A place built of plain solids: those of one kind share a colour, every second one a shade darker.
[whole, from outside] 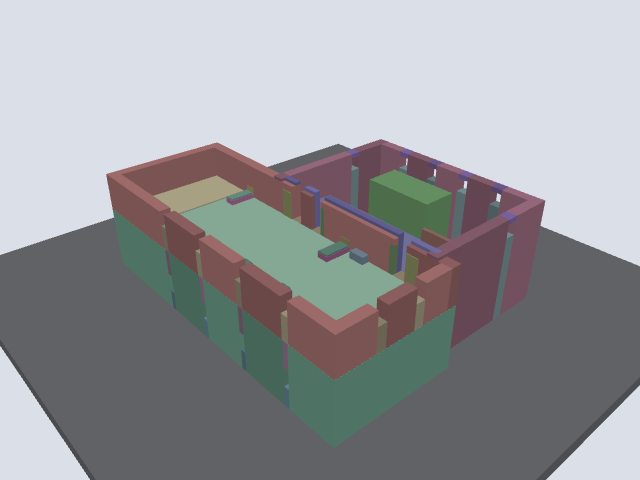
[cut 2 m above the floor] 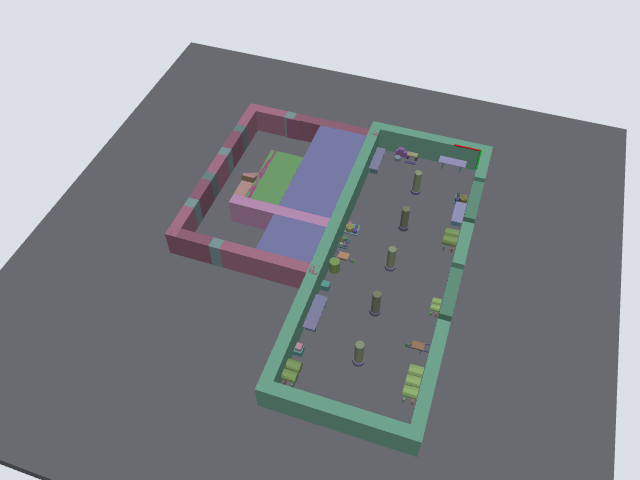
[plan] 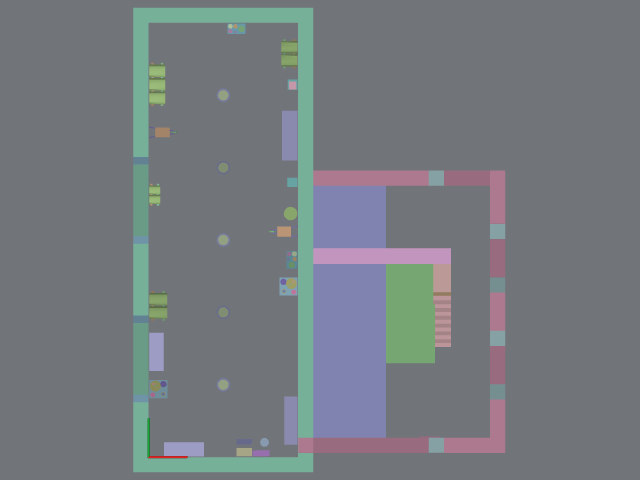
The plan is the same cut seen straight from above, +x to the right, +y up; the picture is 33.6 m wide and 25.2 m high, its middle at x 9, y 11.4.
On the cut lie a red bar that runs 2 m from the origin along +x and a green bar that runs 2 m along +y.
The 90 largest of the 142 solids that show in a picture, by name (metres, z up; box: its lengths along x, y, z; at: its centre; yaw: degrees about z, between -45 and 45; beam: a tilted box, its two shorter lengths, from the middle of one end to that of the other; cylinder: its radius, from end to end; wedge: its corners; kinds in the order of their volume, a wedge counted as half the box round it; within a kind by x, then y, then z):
{
 "wall_undercroft_1": {"box": [0.8, 3.68, 5.0], "at": [-0.4, 1.04, 2.2]},
 "wall_undercroft_2": {"box": [0.8, 3.76, 5.0], "at": [-0.4, 5.16, 2.2]},
 "wall_undercroft_3": {"box": [0.8, 3.76, 5.0], "at": [-0.4, 9.32, 2.2]},
 "wall_undercroft_4": {"box": [0.8, 3.76, 5.0], "at": [-0.4, 13.48, 2.2]},
 "wall_undercroft_5": {"box": [0.8, 7.84, 5.0], "at": [-0.4, 19.68, 2.2]},
 "wall_undercroft_6": {"box": [9.45, 0.8, 5.0], "at": [3.92, -0.4, 2.2]},
 "wall_undercroft_7": {"box": [9.45, 0.8, 5.0], "at": [3.92, 23.2, 2.2]},
 "wall_undercroft_8": {"box": [0.8, 24.4, 5.0], "at": [8.25, 11.4, 2.2]},
 "floor_gallery_1": {"box": [3.81, 9.12, 5.31], "at": [10.56, 5.58, 2.35]},
 "floor_gallery_2": {"box": [3.81, 3.28, 5.31], "at": [10.56, 12.61, 2.35]},
 "wall_vestibule_1": {"box": [0.8, 0.8, 8.01], "at": [8.25, 0.62, 3.71]},
 "wall_vestibule_2": {"box": [0.8, 0.8, 8.01], "at": [8.25, 14.65, 3.71]},
 "wall_vestibule_3": {"box": [6.86, 0.8, 8.01], "at": [11.28, 0.62, 3.71]},
 "wall_vestibule_4": {"box": [6.86, 0.8, 8.01], "at": [11.28, 14.65, 3.71]},
 "wall_vestibule_5": {"box": [3.22, 0.8, 8.01], "at": [17.12, 0.62, 3.71]},
 "wall_vestibule_6": {"box": [3.22, 0.8, 8.01], "at": [17.12, 14.65, 3.71]},
 "wall_vestibule_7": {"box": [0.8, 2.8, 8.01], "at": [18.33, 1.62, 3.71]},
 "wall_vestibule_8": {"box": [0.8, 2.01, 8.01], "at": [18.33, 4.83, 3.71]},
 "wall_vestibule_9": {"box": [0.8, 2.01, 8.01], "at": [18.33, 7.64, 3.71]},
 "wall_vestibule_10": {"box": [0.8, 2.01, 8.01], "at": [18.33, 10.44, 3.71]},
 "wall_vestibule_11": {"box": [0.8, 2.8, 8.01], "at": [18.33, 13.65, 3.71]},
 "wall_dorter_1": {"box": [0.8, 3.6, 2.8], "at": [-0.4, 1.0, 6.11]},
 "wall_dorter_2": {"box": [0.8, 3.61, 2.8], "at": [-0.4, 5.16, 6.11]},
 "wall_dorter_3": {"box": [0.8, 3.61, 2.8], "at": [-0.4, 9.32, 6.11]},
 "wall_dorter_4": {"box": [0.8, 3.61, 2.8], "at": [-0.4, 13.48, 6.11]},
 "wall_dorter_5": {"box": [0.8, 7.76, 2.8], "at": [-0.4, 19.72, 6.11]},
 "wall_dorter_6": {"box": [2.91, 0.8, 2.8], "at": [0.66, -0.4, 6.11]},
 "wall_dorter_7": {"box": [2.23, 0.8, 2.8], "at": [3.92, -0.4, 6.11]},
 "wall_dorter_8": {"box": [9.45, 0.8, 2.8], "at": [3.92, 23.2, 6.11]},
 "wall_dorter_9": {"box": [2.91, 0.8, 2.8], "at": [7.19, -0.4, 6.11]},
 "wall_dorter_10": {"box": [0.8, 3.3, 2.8], "at": [8.25, 0.85, 6.11]},
 "wall_dorter_11": {"box": [0.8, 6.62, 2.8], "at": [8.25, 6.77, 6.11]},
 "wall_dorter_12": {"box": [0.8, 1.11, 2.8], "at": [8.25, 11.58, 6.11]},
 "wall_dorter_13": {"box": [0.8, 10.52, 2.8], "at": [8.25, 18.34, 6.11]},
 "wall_core_1": {"box": [2.58, 5.2, 7.76], "at": [13.75, 7.54, 3.83]},
 "floor_dorter_1": {"box": [7.85, 22.8, 0.4], "at": [3.92, 11.4, 4.81]},
 "wall_vestibule_under_light_1": {"box": [0.8, 0.8, 6.66], "at": [15.11, 0.62, 3.03]},
 "wall_vestibule_under_light_2": {"box": [0.8, 0.8, 6.66], "at": [15.11, 14.65, 3.03]},
 "wall_vestibule_under_light_3": {"box": [0.8, 0.8, 6.66], "at": [18.33, 3.43, 3.03]},
 "wall_vestibule_under_light_4": {"box": [0.8, 0.8, 6.66], "at": [18.33, 6.23, 3.03]},
 "wall_vestibule_under_light_5": {"box": [0.8, 0.8, 6.66], "at": [18.33, 9.04, 3.03]},
 "wall_vestibule_under_light_6": {"box": [0.8, 0.8, 6.66], "at": [18.33, 11.85, 3.03]},
 "wall_right_1": {"box": [0.45, 5.2, 8.01], "at": [14.82, 7.54, 3.71]},
 "mass_under_upper_1": {"box": [7.22, 0.83, 2.68], "at": [12.26, 10.55, 1.04]},
 "wall_wallhead_1": {"box": [0.45, 1.93, 3.0], "at": [8.43, 1.54, 6.21]},
 "wall_wallhead_2": {"box": [0.45, 6.62, 3.0], "at": [8.43, 6.77, 6.21]},
 "wall_wallhead_3": {"box": [0.45, 1.11, 3.0], "at": [8.43, 11.58, 6.21]},
 "wall_wallhead_4": {"box": [0.45, 1.62, 3.0], "at": [8.43, 13.89, 6.21]},
 "wall_dorter_under_light_1": {"box": [0.8, 0.55, 1.75], "at": [-0.4, 3.08, 5.58]},
 "wall_dorter_under_light_2": {"box": [0.8, 0.55, 1.75], "at": [-0.4, 7.24, 5.58]},
 "wall_dorter_under_light_3": {"box": [0.8, 0.55, 1.75], "at": [-0.4, 11.4, 5.58]},
 "wall_dorter_under_light_4": {"box": [0.8, 0.55, 1.75], "at": [-0.4, 15.56, 5.58]},
 "wall_dorter_under_light_5": {"box": [0.7, 0.8, 1.75], "at": [2.46, -0.4, 5.58]},
 "wall_dorter_under_light_6": {"box": [0.7, 0.8, 1.75], "at": [5.39, -0.4, 5.58]},
 "fill_under_steps_1": {"wedge": [[14.95, 5.57, -0.3], [14.95, 5.57, -0.24], [14.95, 8.66, -0.3], [14.95, 8.66, 2.47], [15.87, 5.57, -0.3], [15.87, 5.57, -0.24], [15.87, 8.66, -0.3], [15.87, 8.66, 2.47]]},
 "mass_under_head_1": {"box": [0.93, 1.49, 2.68], "at": [15.41, 9.39, 1.04]},
 "floor_dais_1": {"box": [7.85, 3.8, 0.1], "at": [3.92, 20.9, 5.06]},
 "pier_undercroft_1": {"cylinder": 0.27, "from": [3.92, 3.8, 0.26], "to": [3.92, 3.8, 2.9]},
 "pier_undercroft_2": {"cylinder": 0.27, "from": [3.92, 7.6, 0.27], "to": [3.92, 7.6, 2.9]},
 "pier_undercroft_3": {"cylinder": 0.27, "from": [3.92, 11.4, 0.24], "to": [3.92, 11.4, 2.9]},
 "pier_undercroft_4": {"cylinder": 0.27, "from": [3.92, 15.2, 0.23], "to": [3.92, 15.2, 2.9]},
 "pier_undercroft_5": {"cylinder": 0.27, "from": [3.92, 19.0, 0.27], "to": [3.92, 19.0, 2.9]},
 "wall_undercroft_over_light_1": {"box": [0.8, 0.4, 1.9], "at": [-0.4, 3.08, 3.75]},
 "wall_undercroft_over_light_2": {"box": [0.8, 0.4, 1.9], "at": [-0.4, 7.24, 3.75]},
 "wall_undercroft_over_light_3": {"box": [0.8, 0.4, 1.9], "at": [-0.4, 11.4, 3.75]},
 "wall_undercroft_over_light_4": {"box": [0.8, 0.4, 1.9], "at": [-0.4, 15.56, 3.75]},
 "wall_undercroft_under_light_1": {"box": [0.8, 0.4, 1.75], "at": [-0.4, 3.08, 0.57]},
 "wall_undercroft_under_light_2": {"box": [0.8, 0.4, 1.75], "at": [-0.4, 7.24, 0.57]},
 "wall_undercroft_under_light_3": {"box": [0.8, 0.4, 1.75], "at": [-0.4, 11.4, 0.57]},
 "wall_undercroft_under_light_4": {"box": [0.8, 0.4, 1.75], "at": [-0.4, 15.56, 0.57]},
 "wall_vestibule_over_light_1": {"box": [0.8, 0.8, 0.35], "at": [15.11, 0.62, 7.54]},
 "wall_vestibule_over_light_2": {"box": [0.8, 0.8, 0.35], "at": [15.11, 14.65, 7.54]},
 "wall_vestibule_over_light_3": {"box": [0.8, 0.8, 0.35], "at": [18.33, 3.43, 7.54]},
 "wall_vestibule_over_light_4": {"box": [0.8, 0.8, 0.35], "at": [18.33, 6.23, 7.54]},
 "wall_vestibule_over_light_5": {"box": [0.8, 0.8, 0.35], "at": [18.33, 9.04, 7.54]},
 "wall_vestibule_over_light_6": {"box": [0.8, 0.8, 0.35], "at": [18.33, 11.85, 7.54]},
 "parapet_gallery_1": {"box": [0.3, 3.92, 1.03], "at": [12.31, 2.98, 5.52]},
 "jamb_wall_head_1": {"box": [0.8, 0.35, 2.05], "at": [8.25, 3.63, 6.04]},
 "jamb_wall_head_2": {"box": [0.8, 0.35, 2.05], "at": [8.25, 9.9, 6.04]},
 "bed_frame_dorter_1": {"box": [2.0, 0.87, 0.36], "at": [6.82, 7.61, 5.19]},
 "bed_frame_dorter_2": {"box": [1.95, 0.76, 0.35], "at": [6.84, 18.05, 5.19]},
 "threshold_wall_head_1": {"box": [0.8, 1.65, 0.3], "at": [8.25, 2.98, 4.86]},
 "threshold_wall_head_2": {"box": [0.8, 1.65, 0.3], "at": [8.25, 10.55, 4.86]},
 "cask_undercroft_1": {"cylinder": 0.35, "from": [7.46, 12.79, 0.0], "to": [7.46, 12.79, 0.94]},
 "chest_dorter_1": {"box": [0.57, 1.15, 0.54], "at": [7.54, 6.05, 5.28]},
 "tub_stand_undercroft_1": {"box": [0.96, 0.96, 0.17], "at": [0.51, 3.57, 0.04]},
 "tub_stand_undercroft_2": {"box": [0.95, 0.95, 0.17], "at": [7.34, 8.96, 0.04]},
 "bed_pallet_dorter_1": {"box": [1.88, 0.81, 0.11], "at": [6.79, 7.61, 5.43]},
 "bed_pallet_dorter_2": {"box": [1.83, 0.7, 0.11], "at": [6.81, 18.05, 5.42]},
 "crate_undercroft_1": {"box": [0.55, 0.49, 0.54], "at": [7.55, 14.43, 0.22]}
}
